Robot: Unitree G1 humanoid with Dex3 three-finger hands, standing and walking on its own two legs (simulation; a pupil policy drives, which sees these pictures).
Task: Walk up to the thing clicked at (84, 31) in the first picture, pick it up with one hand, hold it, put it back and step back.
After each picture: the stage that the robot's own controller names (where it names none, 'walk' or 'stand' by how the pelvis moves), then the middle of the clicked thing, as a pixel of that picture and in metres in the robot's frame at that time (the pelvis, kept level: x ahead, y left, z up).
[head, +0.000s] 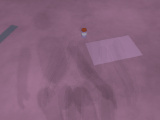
stand; (84, 33) +1.57 -0.02 -0.72
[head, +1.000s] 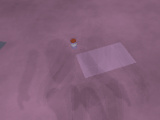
walk; (73, 43) +1.43 +0.24 -0.71
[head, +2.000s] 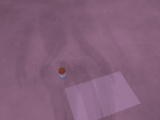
walk; (62, 73) +0.89 +0.26 -0.71
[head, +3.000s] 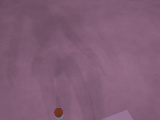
walk; (59, 114) +0.51 +0.18 -0.70
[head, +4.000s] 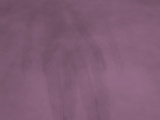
stand; out of the picture +0.33 +0.15 -0.71
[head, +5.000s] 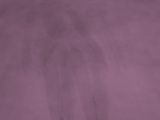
stand; out of the picture +0.32 +0.18 -0.72
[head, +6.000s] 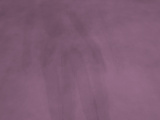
stand; out of the picture +0.30 +0.17 -0.73
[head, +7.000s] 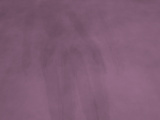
stand; out of the picture +0.30 +0.17 -0.73
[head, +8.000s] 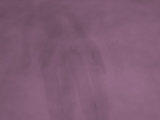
stand; out of the picture +0.30 +0.17 -0.73
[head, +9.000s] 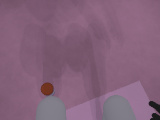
go down; (48, 90) +0.36 +0.18 -0.45
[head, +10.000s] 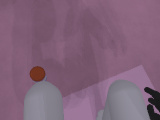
go down; (38, 76) +0.39 +0.20 -0.32
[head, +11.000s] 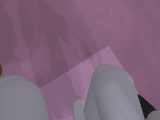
close in; out of the picture +0.37 +0.24 -0.22
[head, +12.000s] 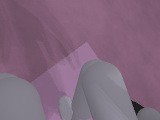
close; out of the picture +0.37 +0.24 -0.22
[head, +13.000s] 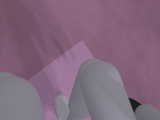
lift; out of the picture +0.37 +0.24 -0.22
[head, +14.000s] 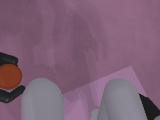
lift; (8, 80) +0.30 +0.26 -0.08
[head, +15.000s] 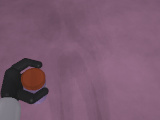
lift; (35, 87) +0.32 +0.17 +0.06
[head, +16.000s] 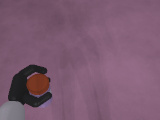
hold; (40, 91) +0.32 +0.16 +0.02
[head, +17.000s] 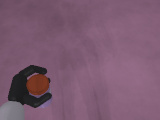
hold; (40, 91) +0.32 +0.17 +0.02
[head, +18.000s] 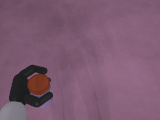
hold; (41, 91) +0.32 +0.16 +0.02
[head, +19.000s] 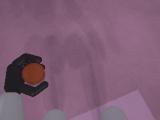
crouch; (36, 79) +0.36 +0.17 -0.05
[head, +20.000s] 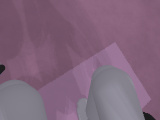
lower; out of the picture +0.39 +0.24 -0.17
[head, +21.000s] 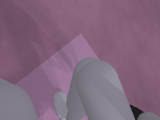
lower; out of the picture +0.39 +0.26 -0.22
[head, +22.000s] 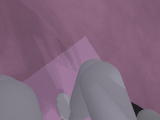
lower; out of the picture +0.38 +0.27 -0.22
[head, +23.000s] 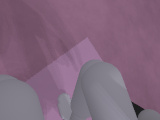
lower; out of the picture +0.38 +0.27 -0.22
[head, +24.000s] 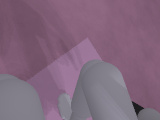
rest; out of the picture +0.37 +0.26 -0.22
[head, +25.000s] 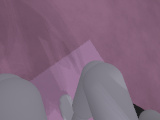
withdraw; out of the picture +0.36 +0.24 -0.22
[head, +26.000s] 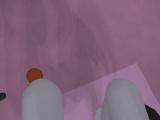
walk; (35, 78) +0.37 +0.21 -0.30
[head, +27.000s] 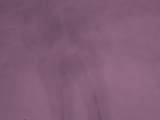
stand; out of the picture +0.29 +0.15 -0.65
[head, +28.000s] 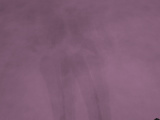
stand; out of the picture +0.31 +0.17 -0.67
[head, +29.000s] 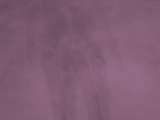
stand; out of the picture +0.31 +0.16 -0.69
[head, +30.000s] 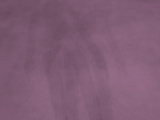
walk; out of the picture +0.32 +0.16 -0.72
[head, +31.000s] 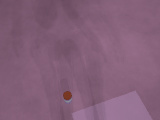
walk; (67, 97) +0.52 +0.12 -0.70
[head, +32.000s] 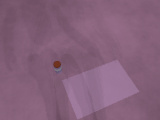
walk; (57, 67) +0.83 +0.24 -0.69
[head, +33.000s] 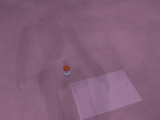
stand; (66, 71) +0.95 +0.18 -0.71
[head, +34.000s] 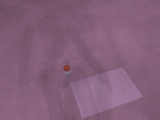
stand; (67, 71) +0.96 +0.19 -0.73
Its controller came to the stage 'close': yes
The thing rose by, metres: 0.73
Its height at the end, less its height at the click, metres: +0.00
